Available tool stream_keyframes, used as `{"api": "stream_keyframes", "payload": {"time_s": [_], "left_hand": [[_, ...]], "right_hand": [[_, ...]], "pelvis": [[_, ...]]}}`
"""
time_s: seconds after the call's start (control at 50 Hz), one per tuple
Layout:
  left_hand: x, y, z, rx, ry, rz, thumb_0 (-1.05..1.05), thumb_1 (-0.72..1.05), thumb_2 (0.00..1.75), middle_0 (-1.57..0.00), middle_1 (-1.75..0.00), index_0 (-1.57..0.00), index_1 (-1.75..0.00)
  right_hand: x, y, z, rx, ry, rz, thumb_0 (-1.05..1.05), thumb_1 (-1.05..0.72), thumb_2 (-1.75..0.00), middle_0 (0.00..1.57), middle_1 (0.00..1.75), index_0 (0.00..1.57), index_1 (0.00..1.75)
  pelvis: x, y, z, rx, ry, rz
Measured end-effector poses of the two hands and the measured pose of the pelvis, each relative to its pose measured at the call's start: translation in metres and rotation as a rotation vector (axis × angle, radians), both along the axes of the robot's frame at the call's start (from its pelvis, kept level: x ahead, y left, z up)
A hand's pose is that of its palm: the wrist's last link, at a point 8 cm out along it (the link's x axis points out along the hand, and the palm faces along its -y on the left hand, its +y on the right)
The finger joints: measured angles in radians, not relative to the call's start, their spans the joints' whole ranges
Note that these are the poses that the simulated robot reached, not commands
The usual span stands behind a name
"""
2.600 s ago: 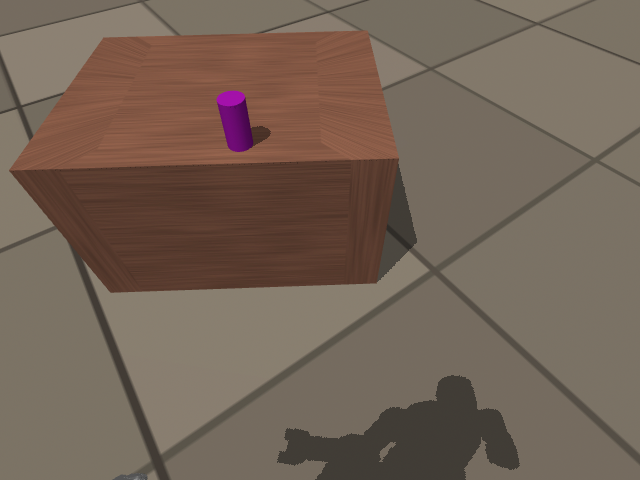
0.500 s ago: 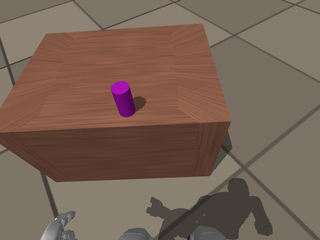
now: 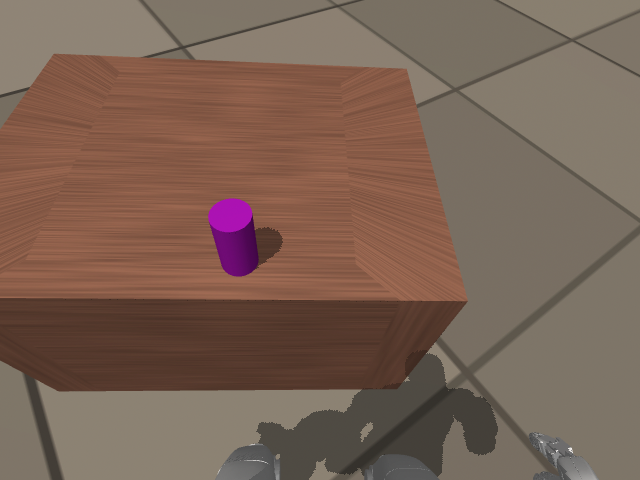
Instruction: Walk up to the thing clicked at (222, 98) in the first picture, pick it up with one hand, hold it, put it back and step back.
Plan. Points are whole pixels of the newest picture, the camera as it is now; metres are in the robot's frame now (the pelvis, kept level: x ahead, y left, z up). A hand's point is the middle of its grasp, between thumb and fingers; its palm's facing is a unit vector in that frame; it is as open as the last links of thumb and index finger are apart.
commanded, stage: walk up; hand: left
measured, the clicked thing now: (235, 239) +0.47 +0.18 -0.09
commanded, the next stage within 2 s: stand in 1.26 s
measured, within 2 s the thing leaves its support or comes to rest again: neither
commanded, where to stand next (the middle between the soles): +0.08 +0.00 m, yaw +2 degrees
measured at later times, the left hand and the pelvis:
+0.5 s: hand (142, 464) +0.13 +0.25 -0.13, palm faces -0.01 -0.92 -0.38, open 7.4 cm; pelvis +0.02 -0.02 +0.01, yaw +0 degrees
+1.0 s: hand out of the picture +0.09 +0.25 -0.14, palm faces +0.02 -0.94 -0.35, open 7.4 cm; pelvis +0.02 -0.01 +0.02, yaw +2 degrees
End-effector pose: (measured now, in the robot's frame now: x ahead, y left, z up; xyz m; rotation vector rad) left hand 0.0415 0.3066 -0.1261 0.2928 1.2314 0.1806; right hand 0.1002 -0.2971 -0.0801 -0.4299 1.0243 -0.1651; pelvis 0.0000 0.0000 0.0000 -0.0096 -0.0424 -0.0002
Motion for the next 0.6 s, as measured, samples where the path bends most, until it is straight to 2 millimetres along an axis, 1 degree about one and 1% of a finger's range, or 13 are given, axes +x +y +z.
{"api": "stream_keyframes", "payload": {"time_s": [0.08,0.16,0.22,0.28,0.36,0.46,0.54,0.6], "left_hand": [[0.004,-0.006,0.003,0.038,-0.008,0.003,0.01,0.90,0.90,-0.20,-0.30,-0.21,-0.30],[0.004,-0.011,0.013,0.072,-0.007,0.007,0.01,0.90,0.90,-0.20,-0.30,-0.21,-0.30],[0.012,-0.011,0.020,0.087,-0.003,0.001,0.01,0.90,0.90,-0.20,-0.30,-0.21,-0.30],[0.027,-0.011,0.025,0.093,-0.019,-0.004,0.01,0.90,0.90,-0.20,-0.30,-0.21,-0.30],[0.049,-0.011,0.031,0.090,-0.056,-0.017,0.01,0.90,0.90,-0.20,-0.30,-0.21,-0.30],[0.075,-0.013,0.033,0.075,-0.096,-0.025,0.01,0.90,0.90,-0.20,-0.30,-0.21,-0.30],[0.088,-0.016,0.033,0.057,-0.112,-0.032,0.01,0.90,0.90,-0.20,-0.30,-0.21,-0.30],[0.091,-0.019,0.032,0.043,-0.112,-0.035,0.01,0.90,0.90,-0.20,-0.30,-0.21,-0.30]], "right_hand": [[0.015,-0.010,-0.014,0.027,-0.006,-0.009,0.00,-0.90,-0.90,0.21,0.30,0.20,0.30],[0.023,-0.015,-0.025,0.070,0.013,-0.042,0.00,-0.90,-0.90,0.20,0.30,0.20,0.30],[0.023,-0.016,-0.032,0.093,0.030,-0.058,0.00,-0.90,-0.90,0.20,0.30,0.20,0.30],[0.017,-0.016,-0.036,0.106,0.070,-0.072,0.00,-0.90,-0.90,0.20,0.30,0.20,0.30],[0.007,-0.014,-0.036,0.114,0.127,-0.084,0.00,-0.90,-0.90,0.20,0.30,0.20,0.30],[-0.003,-0.014,-0.032,0.103,0.168,-0.103,0.00,-0.90,-0.90,0.20,0.30,0.20,0.30],[-0.007,-0.016,-0.026,0.090,0.180,-0.117,0.00,-0.90,-0.90,0.20,0.30,0.20,0.30],[-0.007,-0.018,-0.022,0.081,0.180,-0.122,0.00,-0.90,-0.90,0.20,0.30,0.20,0.30]], "pelvis": [[0.004,-0.009,-0.006,-0.010,-0.011,-0.001],[0.010,-0.016,-0.005,-0.003,-0.009,0.005],[0.014,-0.016,-0.003,0.003,-0.010,0.003],[0.017,-0.016,0.000,0.006,-0.008,0.005],[0.020,-0.016,0.005,0.009,-0.005,0.007],[0.022,-0.016,0.009,0.008,-0.008,0.008],[0.022,-0.015,0.012,0.005,-0.009,0.009],[0.022,-0.015,0.015,0.003,-0.008,0.012]]}}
